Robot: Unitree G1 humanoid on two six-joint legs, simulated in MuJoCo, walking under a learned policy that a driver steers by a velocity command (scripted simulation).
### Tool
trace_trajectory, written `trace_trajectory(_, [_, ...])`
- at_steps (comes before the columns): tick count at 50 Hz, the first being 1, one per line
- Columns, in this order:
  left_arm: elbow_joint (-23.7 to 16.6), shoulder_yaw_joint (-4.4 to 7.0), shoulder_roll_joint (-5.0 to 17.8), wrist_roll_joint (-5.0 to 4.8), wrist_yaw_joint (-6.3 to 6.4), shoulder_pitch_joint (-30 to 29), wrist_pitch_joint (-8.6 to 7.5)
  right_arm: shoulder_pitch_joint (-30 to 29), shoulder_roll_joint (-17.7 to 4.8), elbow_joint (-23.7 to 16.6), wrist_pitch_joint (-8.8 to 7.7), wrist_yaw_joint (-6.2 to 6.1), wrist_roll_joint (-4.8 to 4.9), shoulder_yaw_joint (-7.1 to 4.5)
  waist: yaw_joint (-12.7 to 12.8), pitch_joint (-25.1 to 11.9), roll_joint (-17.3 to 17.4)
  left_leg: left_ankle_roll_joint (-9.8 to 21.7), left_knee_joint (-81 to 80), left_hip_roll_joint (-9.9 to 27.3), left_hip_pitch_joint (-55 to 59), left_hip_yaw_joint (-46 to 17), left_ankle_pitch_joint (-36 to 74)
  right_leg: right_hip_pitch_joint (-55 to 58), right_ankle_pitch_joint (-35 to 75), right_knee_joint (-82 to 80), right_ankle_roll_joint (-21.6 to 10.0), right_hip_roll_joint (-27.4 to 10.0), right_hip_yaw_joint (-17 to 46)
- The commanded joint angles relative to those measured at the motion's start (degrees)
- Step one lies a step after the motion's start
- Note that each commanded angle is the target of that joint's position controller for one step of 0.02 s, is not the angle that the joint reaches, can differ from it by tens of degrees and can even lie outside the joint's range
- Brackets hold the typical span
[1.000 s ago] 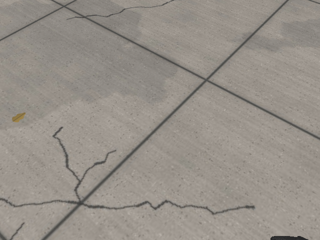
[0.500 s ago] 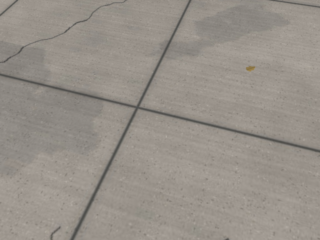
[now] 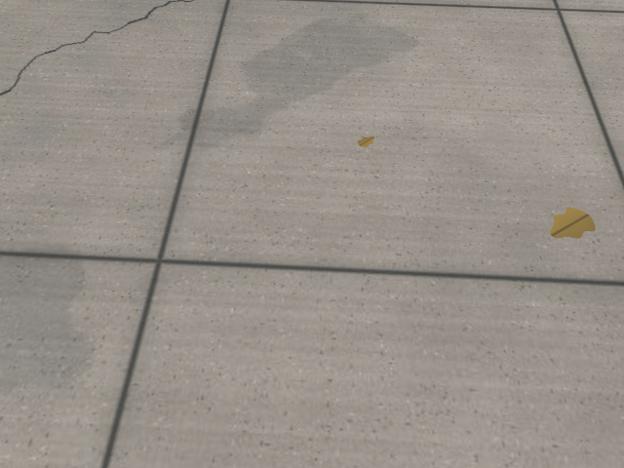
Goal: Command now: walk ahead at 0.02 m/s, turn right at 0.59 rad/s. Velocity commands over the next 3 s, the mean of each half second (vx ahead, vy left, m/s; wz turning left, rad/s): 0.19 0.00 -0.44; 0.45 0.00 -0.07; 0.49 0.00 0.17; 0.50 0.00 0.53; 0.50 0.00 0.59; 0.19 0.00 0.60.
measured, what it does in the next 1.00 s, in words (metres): walks ahead: right foot, then left foot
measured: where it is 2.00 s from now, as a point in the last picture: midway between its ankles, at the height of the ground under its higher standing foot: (399, 326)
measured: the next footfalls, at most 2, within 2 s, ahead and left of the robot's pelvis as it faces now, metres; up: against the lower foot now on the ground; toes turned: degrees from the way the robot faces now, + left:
right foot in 0.44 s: +0.04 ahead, -0.14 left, +0.00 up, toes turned -13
left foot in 0.88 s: +0.44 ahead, +0.01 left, +0.00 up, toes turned -11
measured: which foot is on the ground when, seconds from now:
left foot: down 0.00-0.44, up 0.46-0.86, down 0.88-1.00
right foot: down 0.00-0.02, up 0.04-0.42, down 0.44-0.90, up 0.92-1.00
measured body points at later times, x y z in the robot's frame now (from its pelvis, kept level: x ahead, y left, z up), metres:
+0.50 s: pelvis +0.05 -0.03 +0.00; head +0.06 -0.05 +0.45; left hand +0.26 +0.19 -0.08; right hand +0.05 -0.33 -0.13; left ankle +0.03 +0.12 -0.69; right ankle +0.00 -0.13 -0.73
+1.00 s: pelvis +0.31 -0.05 -0.01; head +0.34 -0.05 +0.44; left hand +0.41 +0.22 -0.13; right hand +0.41 -0.34 -0.10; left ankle +0.40 +0.02 -0.73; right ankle +0.12 -0.15 -0.63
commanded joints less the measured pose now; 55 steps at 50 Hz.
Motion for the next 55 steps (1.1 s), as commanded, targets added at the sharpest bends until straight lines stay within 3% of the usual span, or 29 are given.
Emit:
trace_trajectory(1, [-4.0,0.73,3.4,-0.19,0.31,2.4,0.07,5.7,-12.0,-2.4,-0.67,0.15,-1.36,-3.13,-0.3,-9.0,6.0,6.9,-13.2,16.9,15.7,-12.3,9.3,-3.6,-19.0,10.0,-1.9,-4.1,5.0])
trace_trajectory(2, [-6.6,1.65,6.0,-0.57,-0.02,0.8,-0.77,3.8,-14.0,-2.9,-0.23,0.28,-3.50,-3.50,0.5,-5.4,20.0,15.9,-16.2,24.2,11.9,-25.5,17.0,-13.8,-28.6,21.2,0.7,1.4,-3.0])
trace_trajectory(3, [-5.1,2.97,10.8,0.30,-0.34,2.0,-1.23,0.1,-10.5,-5.3,-0.34,0.03,-3.34,-2.74,0.8,-4.9,13.5,17.0,-15.1,24.3,10.8,-22.1,18.8,-13.8,-25.3,31.4,2.3,-2.8,-1.4])
trace_trajectory(4, [-3.4,3.51,11.4,-0.09,-0.49,3.4,-0.92,-2.2,-7.8,-6.2,-0.25,-0.30,-2.46,-2.15,1.5,-4.7,9.5,14.4,-13.5,20.6,10.2,-15.4,19.3,-13.1,-21.5,35.1,3.1,-3.2,-2.3])
trace_trajectory(6, [-2.0,2.82,8.2,0.04,-0.28,5.1,0.39,-2.9,-6.2,-6.8,0.12,-0.74,-0.76,-1.53,1.1,-3.3,7.9,12.1,-12.4,16.5,11.2,-8.3,18.9,-14.7,-16.7,41.7,5.4,-4.2,-3.9])
trace_trajectory(7, [-2.3,2.40,6.9,-0.24,-0.51,4.6,0.68,-2.3,-6.2,-6.8,0.41,-0.98,-0.77,-1.31,0.8,-2.7,8.0,12.3,-12.8,15.4,10.6,-5.4,19.5,-14.4,-15.4,42.6,6.1,-4.7,-5.5])
trace_trajectory(9, [-4.7,1.57,5.6,-0.88,-1.02,0.4,0.49,1.7,-6.9,-6.4,0.94,-1.47,-0.80,-1.60,-2.2,-2.5,10.2,12.5,-16.3,14.6,14.3,-3.6,5.1,-17.5,-11.3,36.9,6.7,-7.2,-9.0])
trace_trajectory(12, [-7.1,0.56,4.3,-0.47,-1.78,-3.9,-0.47,6.8,-9.2,-5.6,0.75,-1.63,-0.33,-2.28,-5.6,-2.9,11.1,13.4,-19.1,16.6,18.4,-5.8,-6.7,-16.9,-12.3,27.3,6.9,-9.4,-10.1])
trace_trajectory(17, [-6.1,-0.54,3.2,-0.28,-3.03,-2.2,-2.54,7.0,-11.0,-5.1,-0.80,0.67,0.80,-2.88,-4.6,-0.3,11.1,13.5,-20.9,16.7,9.9,-1.7,-7.7,-0.5,-14.6,9.5,2.4,-9.0,-15.0])
trace_trajectory(19, [-4.4,-0.42,3.2,-0.52,-3.36,1.2,-3.19,6.4,-11.1,-4.6,-0.95,1.73,1.82,-2.80,-2.0,0.3,9.6,13.1,-18.6,16.4,6.9,-0.5,-7.8,7.6,-8.4,-0.5,0.2,-8.1,-16.4])
trace_trajectory(21, [-1.0,0.37,4.4,-0.86,-2.95,9.5,-3.37,6.5,-7.3,-3.9,-1.28,2.44,1.55,-1.42,2.2,-2.6,6.6,10.2,-10.4,13.9,-1.0,2.7,-5.8,23.6,-6.2,-5.7,-1.7,-7.8,-14.9])
trace_trajectory(22, [0.2,1.21,7.5,-0.59,-2.33,16.3,-3.48,4.5,-2.6,-5.0,-1.81,3.04,0.12,0.24,5.1,-6.1,-2.4,5.9,6.2,9.0,-9.3,8.8,-7.5,33.4,-7.5,-8.8,-4.2,-17.4,-1.9])
trace_trajectory(23, [-0.6,2.67,15.5,-0.22,-2.25,18.3,-3.56,2.9,-1.4,-9.0,-3.23,3.25,-0.44,0.66,4.5,-6.8,-16.2,2.7,22.5,2.2,-26.4,11.4,-17.7,39.0,-12.1,-12.8,-13.2,-30.1,20.1])
trace_trajectory(24, [-0.3,2.11,12.3,0.04,-2.59,18.5,-4.68,-0.1,-6.8,-9.4,-4.09,2.98,1.19,-0.81,6.5,-4.0,-10.9,2.8,32.5,4.5,-32.2,5.7,-19.8,34.4,-19.6,-15.9,-17.7,-32.0,24.5])
trace_trajectory(25, [-0.5,0.89,9.1,0.16,-2.71,15.8,-5.60,-0.2,-8.6,-9.4,-4.43,3.25,2.24,-1.41,4.7,0.2,-9.9,4.1,34.6,7.0,-34.4,3.9,-14.1,31.8,-23.0,-16.9,-15.8,-29.4,19.7])
trace_trajectory(28, [-1.5,-0.59,5.5,0.36,-2.68,9.3,-6.32,1.4,-7.5,-7.4,-4.43,3.65,0.41,-1.48,1.0,4.0,-7.1,3.5,29.5,9.4,-30.4,3.6,-0.2,24.0,-9.8,-20.1,-11.6,-23.3,7.5])
trace_trajectory(34, [0.3,0.02,7.2,0.21,-1.68,11.6,-6.71,-4.4,-2.3,-9.2,-4.22,4.19,0.36,0.63,2.1,3.3,-4.3,0.7,9.7,5.9,-20.2,6.8,17.0,17.9,7.1,-21.6,-9.6,-18.8,-5.8])
trace_trajectory(37, [2.5,0.41,8.3,-0.44,-1.60,14.9,-6.87,-8.8,-2.4,-11.1,-4.33,4.89,0.91,0.99,3.3,5.0,-4.2,2.0,2.9,4.5,-17.1,6.8,20.1,18.5,5.4,-22.1,-9.3,-20.6,-6.0])
trace_trajectory(40, [3.9,0.73,8.8,-0.86,-1.50,15.3,-6.53,-9.4,-3.9,-12.1,-4.55,5.56,0.94,0.63,2.0,5.3,-4.2,4.5,-0.9,4.1,-16.6,5.8,17.2,23.9,10.2,-19.4,-8.1,-23.2,-5.8])
trace_trajectory(42, [4.3,1.05,9.9,-0.60,-1.33,15.0,-5.98,-6.4,-5.6,-11.7,-4.54,5.42,0.67,-0.10,-0.2,2.1,-5.4,6.3,-1.2,1.8,-10.7,7.7,12.7,27.2,25.5,-13.7,-6.8,-23.2,-6.5])
trace_trajectory(44, [4.4,0.45,9.2,-0.04,-0.95,14.9,-5.18,7.7,-9.5,-8.3,-4.09,4.28,0.48,-2.17,-7.5,-8.2,-5.5,9.6,-0.6,-0.4,10.7,9.8,12.0,22.6,39.9,5.4,-4.0,-19.0,-10.1])
trace_trajectory(45, [3.2,-1.00,5.7,1.45,-0.75,16.8,-5.22,17.2,-13.9,-7.0,-3.72,3.55,-0.10,-3.04,-9.9,-17.3,2.4,13.5,1.8,11.7,29.2,-4.4,12.4,9.4,20.3,24.7,-2.0,-15.4,-11.7])
trace_trajectory(46, [3.1,-2.85,-1.5,0.08,-1.54,25.7,-6.42,19.1,-16.3,-5.6,-3.84,4.32,-0.32,-3.31,-4.2,-26.6,19.7,22.8,-8.4,23.7,44.8,-35.4,-7.1,-10.1,-24.6,43.6,1.1,-4.2,-6.9])
trace_trajectory(47, [3.5,-1.48,5.7,-1.30,-1.93,18.7,-7.50,17.5,-10.3,-6.2,-3.87,4.15,0.62,-1.89,-7.6,-21.5,12.6,19.8,-14.6,21.8,41.3,-37.3,-14.5,-16.4,-25.0,48.5,0.4,-7.0,-2.0])
trace_trajectory(48, [1.4,-0.79,8.0,-2.41,-2.22,12.0,-8.02,13.6,-8.7,-6.4,-3.79,3.73,0.55,-1.34,-7.1,-11.9,9.2,17.4,-15.2,20.3,33.2,-27.8,-11.8,-20.0,-20.1,48.3,-0.1,-9.9,-4.7])
trace_trajectory(49, [0.8,-1.20,7.2,-1.73,-1.94,9.0,-8.39,9.9,-8.1,-7.0,-3.71,3.52,0.10,-1.09,-5.2,-7.5,3.1,16.3,-16.1,18.5,24.4,-21.8,-5.0,-18.0,-14.9,45.3,-0.4,-13.0,-6.3])
trace_trajectory(50, [0.8,-0.97,6.8,-0.64,-1.77,7.8,-8.31,7.4,-7.0,-7.3,-3.78,3.56,-0.58,-0.84,-3.4,-4.3,2.4,16.1,-17.3,16.3,17.4,-16.9,1.0,-15.9,-11.8,41.9,-0.2,-14.8,-6.9])
trace_trajectory(51, [1.2,-0.89,6.1,-0.51,-1.84,9.5,-7.77,6.1,-6.0,-7.5,-4.04,3.52,-1.33,-0.50,-1.3,-4.0,4.2,16.1,-18.9,14.9,13.2,-14.0,3.8,-12.3,-9.6,40.6,-0.2,-16.3,-6.3])
trace_trajectory(55, [1.3,-1.50,3.3,0.15,-1.46,9.1,-5.92,5.9,-6.4,-6.0,-5.19,3.33,-0.32,-0.77,0.5,-0.8,4.6,17.8,-24.4,13.8,6.5,-6.8,7.9,-12.3,-5.9,33.3,2.0,-17.7,-7.7])
Over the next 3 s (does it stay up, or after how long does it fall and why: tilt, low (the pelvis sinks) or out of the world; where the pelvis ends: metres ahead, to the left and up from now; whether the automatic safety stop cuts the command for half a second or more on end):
stays up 1.27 0.02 -0.01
